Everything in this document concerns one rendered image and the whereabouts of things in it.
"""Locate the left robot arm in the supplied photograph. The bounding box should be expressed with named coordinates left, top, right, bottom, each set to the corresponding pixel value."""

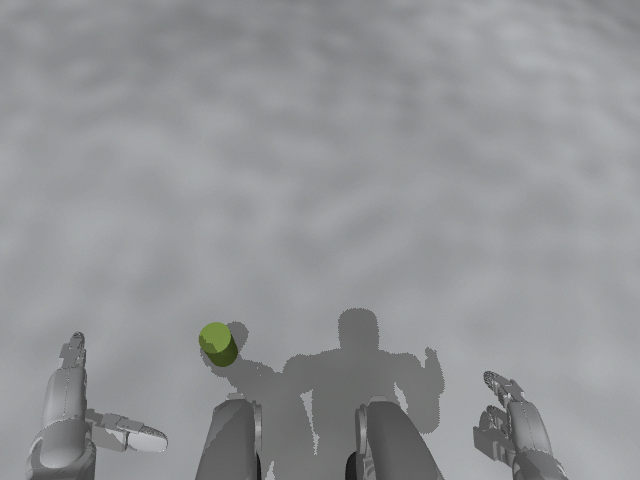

left=25, top=420, right=96, bottom=480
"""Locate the right robot arm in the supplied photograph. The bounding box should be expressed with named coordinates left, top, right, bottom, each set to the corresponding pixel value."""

left=512, top=451, right=569, bottom=480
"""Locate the can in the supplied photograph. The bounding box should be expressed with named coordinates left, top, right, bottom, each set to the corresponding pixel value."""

left=199, top=322, right=238, bottom=367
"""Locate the right robot hand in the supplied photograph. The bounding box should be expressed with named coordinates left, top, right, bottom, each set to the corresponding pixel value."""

left=473, top=371, right=553, bottom=468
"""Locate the left robot hand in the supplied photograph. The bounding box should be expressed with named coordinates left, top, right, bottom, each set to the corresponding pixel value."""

left=41, top=332, right=168, bottom=452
